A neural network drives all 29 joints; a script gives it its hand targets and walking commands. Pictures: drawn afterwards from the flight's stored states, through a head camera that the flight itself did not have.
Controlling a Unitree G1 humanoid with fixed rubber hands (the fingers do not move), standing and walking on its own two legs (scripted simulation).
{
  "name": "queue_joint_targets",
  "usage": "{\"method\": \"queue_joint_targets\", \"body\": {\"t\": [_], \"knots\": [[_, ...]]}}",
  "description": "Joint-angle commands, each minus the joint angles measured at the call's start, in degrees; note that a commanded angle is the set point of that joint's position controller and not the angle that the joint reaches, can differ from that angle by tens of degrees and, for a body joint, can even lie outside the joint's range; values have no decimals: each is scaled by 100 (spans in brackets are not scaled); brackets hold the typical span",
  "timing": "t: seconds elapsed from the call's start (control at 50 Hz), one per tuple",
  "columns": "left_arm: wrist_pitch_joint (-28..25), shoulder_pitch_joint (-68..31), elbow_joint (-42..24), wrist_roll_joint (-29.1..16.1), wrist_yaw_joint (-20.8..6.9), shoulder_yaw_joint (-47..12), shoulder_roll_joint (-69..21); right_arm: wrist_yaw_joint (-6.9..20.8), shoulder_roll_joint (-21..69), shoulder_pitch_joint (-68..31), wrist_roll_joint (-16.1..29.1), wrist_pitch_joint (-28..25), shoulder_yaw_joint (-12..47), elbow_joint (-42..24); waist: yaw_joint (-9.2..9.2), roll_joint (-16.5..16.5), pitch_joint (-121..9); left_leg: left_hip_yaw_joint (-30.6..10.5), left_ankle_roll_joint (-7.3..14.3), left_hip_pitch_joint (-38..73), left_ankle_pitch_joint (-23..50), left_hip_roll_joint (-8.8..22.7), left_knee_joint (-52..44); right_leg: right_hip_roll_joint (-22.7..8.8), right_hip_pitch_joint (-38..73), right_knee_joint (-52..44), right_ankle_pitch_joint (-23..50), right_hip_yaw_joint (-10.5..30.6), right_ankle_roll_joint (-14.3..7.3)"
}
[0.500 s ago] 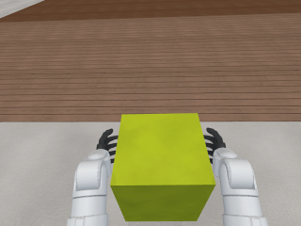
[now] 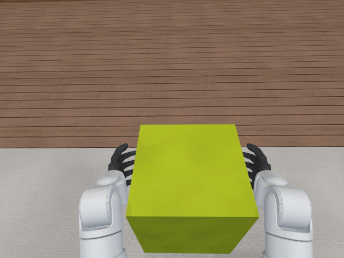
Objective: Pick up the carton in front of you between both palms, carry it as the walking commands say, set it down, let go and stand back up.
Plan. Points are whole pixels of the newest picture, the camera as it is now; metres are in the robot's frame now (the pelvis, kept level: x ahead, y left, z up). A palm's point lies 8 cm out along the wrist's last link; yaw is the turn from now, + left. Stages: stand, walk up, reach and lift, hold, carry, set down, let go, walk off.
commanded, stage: carry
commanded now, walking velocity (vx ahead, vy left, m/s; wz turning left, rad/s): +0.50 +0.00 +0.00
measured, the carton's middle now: (187, 192) +0.27 -0.01 +0.02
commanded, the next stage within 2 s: none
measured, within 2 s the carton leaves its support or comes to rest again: neither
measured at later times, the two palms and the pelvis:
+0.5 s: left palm (136, 91) +0.59 +0.13 +0.08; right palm (228, 86) +0.61 -0.16 +0.07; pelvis +0.34 -0.04 +0.01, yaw +3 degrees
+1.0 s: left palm (134, 37) +0.96 +0.18 +0.09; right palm (203, 33) +0.96 -0.12 +0.10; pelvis +0.69 +0.03 +0.01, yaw +0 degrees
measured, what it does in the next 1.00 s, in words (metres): walks ahead: right foot, then left foot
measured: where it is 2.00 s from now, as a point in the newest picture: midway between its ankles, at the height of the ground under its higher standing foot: (175, 114)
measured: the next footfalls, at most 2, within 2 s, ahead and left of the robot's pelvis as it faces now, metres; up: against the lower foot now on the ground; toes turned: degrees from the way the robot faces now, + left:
right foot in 0.18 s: +0.32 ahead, -0.11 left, +0.00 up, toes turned -10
left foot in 0.68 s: +0.67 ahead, +0.10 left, +0.00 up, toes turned +14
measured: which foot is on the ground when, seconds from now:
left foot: down 0.00-0.20, up 0.22-0.66, down 0.68-1.00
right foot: up 0.00-0.16, down 0.18-0.70, up 0.72-1.00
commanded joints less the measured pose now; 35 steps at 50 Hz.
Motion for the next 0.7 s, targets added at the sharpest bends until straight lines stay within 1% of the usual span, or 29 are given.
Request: {"method": "queue_joint_targets", "body": {"t": [0.0,0.04,0.06,0.08,0.1,0.12,0.14,0.16,0.18,0.2,0.22,0.24,0.26,0.28,0.3,0.34,0.36,0.42,0.46,0.5,0.56,0.58,0.6,0.62,0.64,0.66,0.68], "knots": [[-54,-2274,-104,-1996,-1406,-4079,-5203,1485,5085,-2771,2409,-84,4172,-332,58,562,-729,-943,438,1520,2882,1248,-586,61,-750,-1130,596,-244,29],[-81,-2235,-107,-1962,-1379,-4096,-5159,1527,5008,-2683,2420,-116,4175,-261,37,712,-493,-569,391,1240,3303,1096,-582,249,-287,-1898,927,-558,-15],[-88,-2242,-144,-1963,-1378,-4117,-5131,1536,4981,-2626,2407,-131,4164,-233,35,810,-434,-446,344,1122,3556,1087,-566,327,41,-2125,1212,-690,-60],[-94,-2256,-168,-1975,-1384,-4140,-5125,1541,4973,-2596,2386,-149,4150,-219,62,901,-462,-328,276,1028,4024,1105,-424,389,499,-2255,1489,-762,-127],[-106,-2239,-172,-1989,-1396,-4154,-5115,1544,4962,-2585,2362,-161,4134,-228,108,970,-609,-160,186,981,4492,1085,-78,476,1046,-2328,1619,-861,-184],[-125,-2177,-142,-1992,-1411,-4151,-5114,1546,4930,-2584,2344,-165,4125,-238,190,923,-864,92,66,838,4693,962,533,666,1855,-2516,1600,-1042,-207],[-143,-2155,-118,-2003,-1434,-4136,-5101,1548,4896,-2545,2321,-171,4129,-233,259,754,-1169,253,-60,432,4463,784,1394,789,2901,-2643,1257,-1161,-211],[-151,-2155,-114,-2024,-1466,-4133,-5096,1555,4835,-2591,2276,-188,4128,-234,387,388,-1477,116,-172,-438,3087,692,2504,203,4039,-2612,679,-484,-185],[-177,-2175,-8,-1987,-1503,-4081,-5038,1555,4883,-2630,2286,-160,4182,-249,354,-1077,-1943,-95,-409,-1911,1115,143,4351,-1645,5025,-3354,-874,2596,-918],[-222,-2141,99,-2054,-1531,-4115,-5228,1552,4849,-2684,2248,-181,4147,-273,348,-1652,-1906,-714,-346,-2820,-846,-326,5435,-2145,5108,-4141,-413,3974,-1377],[-259,-2219,11,-2168,-1561,-4175,-5361,1551,5020,-2735,2232,-240,4199,-196,332,-1278,-1742,-1181,-154,-3063,-765,105,5903,-2063,4804,-4055,258,3336,-1308],[-317,-2333,-22,-2230,-1583,-4252,-5541,1558,5193,-2770,2263,-309,4214,-213,333,-762,-1649,-1192,-78,-3093,-525,320,5867,-1840,4439,-3892,918,2772,-1170],[-372,-2450,-111,-2283,-1601,-4306,-5661,1552,5361,-2725,2274,-377,4239,-172,289,-305,-1544,-1249,-56,-2980,-177,524,5485,-1701,4030,-3885,1245,2221,-973],[-419,-2513,-179,-2342,-1618,-4371,-5727,1535,5463,-2638,2236,-445,4236,-131,258,-317,-1499,-1232,-66,-2799,65,636,5064,-1581,3722,-3975,1295,1770,-810],[-459,-2478,-216,-2394,-1638,-4419,-5767,1508,5532,-2519,2195,-505,4240,-86,252,-439,-1515,-1134,-95,-2655,202,619,4751,-1471,3563,-4059,1268,1444,-708],[-508,-2269,-241,-2422,-1692,-4455,-5726,1446,5586,-2216,2060,-615,4262,13,279,-657,-1466,-888,-164,-2650,269,551,4159,-1320,3503,-4192,1326,984,-673],[-523,-2180,-243,-2427,-1724,-4459,-5678,1412,5593,-2090,1991,-656,4270,36,283,-722,-1401,-779,-207,-2728,335,526,3832,-1261,3531,-4254,1324,817,-672],[-537,-2041,-288,-2446,-1780,-4448,-5479,1332,5503,-1985,1907,-701,4305,-74,290,-845,-1028,-482,-310,-3065,857,474,2881,-1085,3703,-4338,1657,414,-702],[-509,-2019,-407,-2435,-1768,-4410,-5281,1296,5361,-2069,1963,-667,4340,-275,301,-854,-766,-303,-313,-3087,1145,404,2264,-985,3770,-4325,1960,195,-694],[-435,-2033,-560,-2410,-1717,-4346,-5053,1273,5151,-2205,2044,-574,4356,-516,306,-891,-547,-145,-263,-2990,1375,316,1804,-944,3825,-4296,2224,20,-670],[-256,-1945,-587,-2285,-1610,-4193,-4728,1279,4790,-2274,2121,-347,4302,-659,314,-961,-221,18,-138,-2751,1610,215,1302,-935,3907,-4230,2612,-177,-607],[-191,-1946,-575,-2243,-1577,-4149,-4633,1290,4687,-2292,2138,-270,4269,-661,306,-974,-161,51,-88,-2596,1655,197,1162,-940,3946,-4138,2802,-246,-564],[-128,-1972,-564,-2210,-1549,-4116,-4555,1302,4598,-2307,2153,-199,4227,-646,281,-994,-186,120,-38,-2292,1627,140,1045,-930,3960,-3915,3212,-341,-505],[-69,-2014,-565,-2188,-1528,-4091,-4489,1312,4525,-2318,2163,-138,4174,-614,248,-1021,-345,270,-9,-1759,1465,-12,971,-899,3928,-3487,3793,-456,-437],[-10,-2097,-592,-2187,-1510,-4078,-4427,1319,4484,-2288,2158,-91,4103,-537,148,-894,-633,537,-6,-846,1227,-273,768,-737,3694,-2632,4150,-714,-318],[42,-2194,-625,-2183,-1500,-4086,-4362,1329,4432,-2283,2143,-52,4020,-457,39,-572,-1047,402,-22,380,853,-183,776,-522,3030,-1529,3575,-798,-185],[109,-2396,-689,-2206,-1488,-4136,-4380,1354,4362,-2319,2103,-33,3956,-383,-25,528,-1558,-2011,535,1836,-190,1354,437,-161,1395,198,1984,-546,69]]}}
